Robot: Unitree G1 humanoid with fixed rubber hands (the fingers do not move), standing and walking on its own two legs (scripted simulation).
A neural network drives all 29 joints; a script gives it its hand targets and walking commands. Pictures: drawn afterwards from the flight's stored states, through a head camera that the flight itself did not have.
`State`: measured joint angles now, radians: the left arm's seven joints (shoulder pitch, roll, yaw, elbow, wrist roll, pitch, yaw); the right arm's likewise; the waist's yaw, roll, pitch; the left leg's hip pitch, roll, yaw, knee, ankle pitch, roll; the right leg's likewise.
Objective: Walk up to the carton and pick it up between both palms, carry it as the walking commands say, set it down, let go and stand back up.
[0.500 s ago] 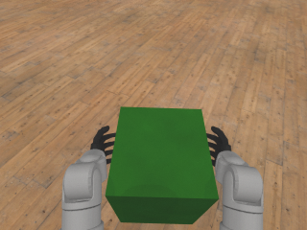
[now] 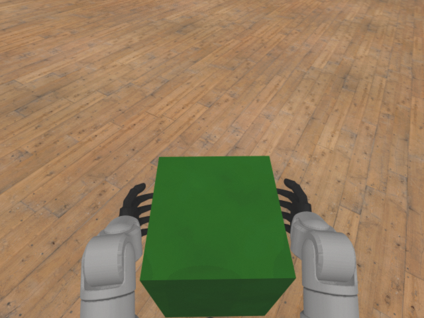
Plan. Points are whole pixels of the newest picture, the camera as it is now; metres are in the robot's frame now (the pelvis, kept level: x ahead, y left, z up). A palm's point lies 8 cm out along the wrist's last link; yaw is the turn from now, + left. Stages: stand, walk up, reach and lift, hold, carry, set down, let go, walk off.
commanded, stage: carry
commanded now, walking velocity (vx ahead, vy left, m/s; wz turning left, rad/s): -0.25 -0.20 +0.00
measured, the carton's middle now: (214, 240) +0.28 +0.01 +0.01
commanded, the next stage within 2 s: none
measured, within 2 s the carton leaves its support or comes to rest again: neither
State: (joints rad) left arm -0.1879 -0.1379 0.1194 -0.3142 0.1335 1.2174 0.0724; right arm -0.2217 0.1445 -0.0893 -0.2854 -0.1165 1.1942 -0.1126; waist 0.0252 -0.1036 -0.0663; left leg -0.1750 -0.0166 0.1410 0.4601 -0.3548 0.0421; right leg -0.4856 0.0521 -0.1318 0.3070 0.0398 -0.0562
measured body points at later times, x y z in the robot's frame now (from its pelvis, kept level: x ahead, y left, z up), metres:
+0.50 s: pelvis -0.18 -0.13 +0.01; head -0.13 -0.16 +0.45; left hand +0.13 -0.01 +0.06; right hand +0.10 -0.31 +0.04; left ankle -0.17 +0.01 -0.65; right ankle -0.13 -0.25 -0.73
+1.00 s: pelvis -0.32 -0.21 +0.01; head -0.33 -0.18 +0.46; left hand -0.04 -0.04 +0.10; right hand -0.03 -0.34 +0.12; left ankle -0.33 -0.09 -0.73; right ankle -0.31 -0.38 -0.67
